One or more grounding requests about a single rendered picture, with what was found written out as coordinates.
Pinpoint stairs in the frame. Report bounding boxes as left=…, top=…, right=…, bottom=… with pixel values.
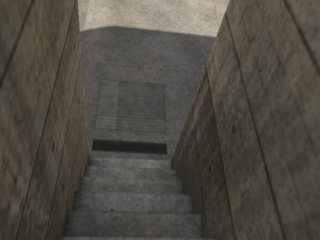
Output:
left=56, top=156, right=217, bottom=240

